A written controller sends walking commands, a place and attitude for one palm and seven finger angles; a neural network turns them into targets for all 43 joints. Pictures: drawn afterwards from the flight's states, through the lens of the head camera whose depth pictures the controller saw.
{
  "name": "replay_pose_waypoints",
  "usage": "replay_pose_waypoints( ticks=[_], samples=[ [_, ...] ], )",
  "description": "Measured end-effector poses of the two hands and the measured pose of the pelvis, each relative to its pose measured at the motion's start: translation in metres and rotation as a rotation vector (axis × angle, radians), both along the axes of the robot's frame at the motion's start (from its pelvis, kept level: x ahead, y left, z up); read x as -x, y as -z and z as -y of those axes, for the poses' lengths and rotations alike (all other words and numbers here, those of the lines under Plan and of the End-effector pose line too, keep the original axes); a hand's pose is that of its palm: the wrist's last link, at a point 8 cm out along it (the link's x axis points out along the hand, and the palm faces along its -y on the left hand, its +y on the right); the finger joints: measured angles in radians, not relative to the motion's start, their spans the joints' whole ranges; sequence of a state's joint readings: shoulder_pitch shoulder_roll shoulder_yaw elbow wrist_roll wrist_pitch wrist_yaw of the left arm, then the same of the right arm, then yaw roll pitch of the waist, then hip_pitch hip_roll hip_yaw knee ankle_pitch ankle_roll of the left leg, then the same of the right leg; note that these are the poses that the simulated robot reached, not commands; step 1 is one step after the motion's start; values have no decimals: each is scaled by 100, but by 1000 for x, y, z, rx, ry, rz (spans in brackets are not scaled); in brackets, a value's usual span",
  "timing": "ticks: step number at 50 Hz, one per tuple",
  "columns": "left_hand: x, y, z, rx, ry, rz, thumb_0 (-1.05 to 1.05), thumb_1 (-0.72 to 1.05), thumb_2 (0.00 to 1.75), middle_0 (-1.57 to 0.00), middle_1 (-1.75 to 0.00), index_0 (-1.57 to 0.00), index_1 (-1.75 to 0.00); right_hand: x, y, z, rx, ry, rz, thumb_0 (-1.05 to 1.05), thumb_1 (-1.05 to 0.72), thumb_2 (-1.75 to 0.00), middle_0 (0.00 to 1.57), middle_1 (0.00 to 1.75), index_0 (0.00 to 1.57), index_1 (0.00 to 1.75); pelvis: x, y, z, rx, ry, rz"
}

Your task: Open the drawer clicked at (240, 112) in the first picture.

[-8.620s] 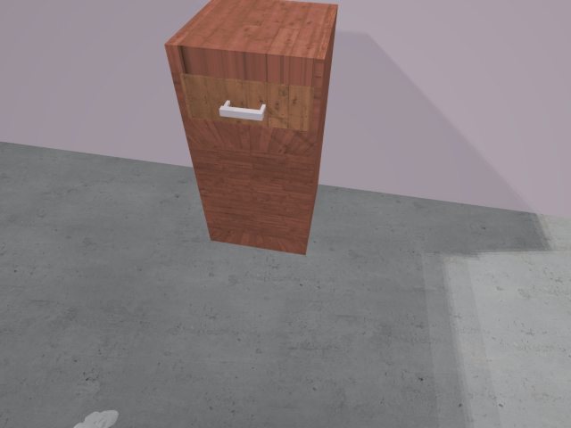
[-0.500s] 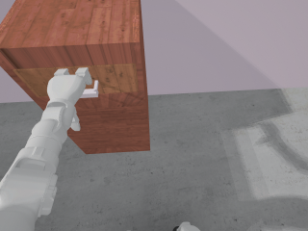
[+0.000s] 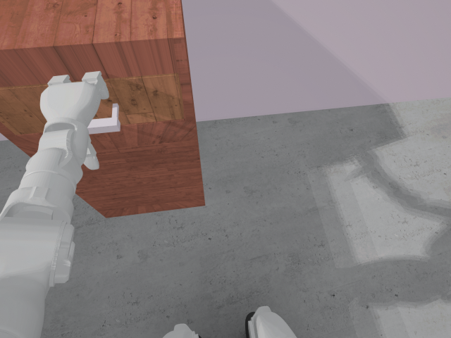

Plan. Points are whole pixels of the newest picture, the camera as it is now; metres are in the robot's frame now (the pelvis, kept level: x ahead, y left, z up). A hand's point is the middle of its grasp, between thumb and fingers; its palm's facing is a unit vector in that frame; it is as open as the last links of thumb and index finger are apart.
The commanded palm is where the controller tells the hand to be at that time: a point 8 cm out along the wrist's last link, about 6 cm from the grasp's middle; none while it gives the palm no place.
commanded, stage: move the hooked fingers above the handle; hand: left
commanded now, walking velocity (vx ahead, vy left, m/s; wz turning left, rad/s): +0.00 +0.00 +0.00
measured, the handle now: (88, 119) +0.56 +0.24 -0.02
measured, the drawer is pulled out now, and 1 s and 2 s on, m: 0.00 0.00 0.00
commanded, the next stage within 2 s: lower the fingers behind the handle in 1.00 s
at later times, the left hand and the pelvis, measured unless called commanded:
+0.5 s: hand (78, 131) +0.49 +0.23 +0.03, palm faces -0.09 -0.01 -1.00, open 13.8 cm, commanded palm +0.48 +0.23 +0.09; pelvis +0.00 +0.00 +0.01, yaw +1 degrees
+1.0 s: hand (79, 133) +0.49 +0.23 +0.03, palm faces -0.11 -0.05 -0.99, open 13.8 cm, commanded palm +0.48 +0.23 +0.09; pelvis +0.00 +0.00 +0.01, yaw +0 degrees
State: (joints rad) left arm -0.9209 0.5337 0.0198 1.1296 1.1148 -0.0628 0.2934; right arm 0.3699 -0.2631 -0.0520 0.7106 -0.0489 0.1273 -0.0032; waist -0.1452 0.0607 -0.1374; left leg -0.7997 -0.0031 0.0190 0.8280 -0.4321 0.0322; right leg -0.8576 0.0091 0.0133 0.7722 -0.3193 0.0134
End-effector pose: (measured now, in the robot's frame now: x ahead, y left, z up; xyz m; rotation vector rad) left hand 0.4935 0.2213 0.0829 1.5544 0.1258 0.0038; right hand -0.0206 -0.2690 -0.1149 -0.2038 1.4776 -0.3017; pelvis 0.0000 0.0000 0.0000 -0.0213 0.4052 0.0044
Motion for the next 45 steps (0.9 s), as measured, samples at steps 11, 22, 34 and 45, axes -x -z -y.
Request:
replay_pose_waypoints(
  ticks=[11,22,34,45],
  samples=[
    [17,-3,-2,21,26,3,-1,-48,30,-32,-120,-32,-120,-9,0,-7,-24,-9,2,0,-90,-90,20,30,21,30,-5,-5,-1,6,-7,25],
    [23,-8,-8,-10,-20,6,-1,-48,30,-32,-120,-32,-120,-38,0,3,-13,-52,84,0,-90,-90,20,30,21,30,0,-6,3,2,-18,41],
    [13,-5,-1,18,22,0,0,-49,30,-32,-120,-32,-120,-27,-2,12,23,-50,64,0,-90,-90,20,30,21,30,2,-3,7,-1,-16,24],
    [18,-2,-15,-4,-26,-31,-1,-48,30,-32,-120,-32,-120,-5,0,6,-4,-13,-1,0,-90,-90,20,30,20,30,0,-4,5,0,-3,20]
  ],
)
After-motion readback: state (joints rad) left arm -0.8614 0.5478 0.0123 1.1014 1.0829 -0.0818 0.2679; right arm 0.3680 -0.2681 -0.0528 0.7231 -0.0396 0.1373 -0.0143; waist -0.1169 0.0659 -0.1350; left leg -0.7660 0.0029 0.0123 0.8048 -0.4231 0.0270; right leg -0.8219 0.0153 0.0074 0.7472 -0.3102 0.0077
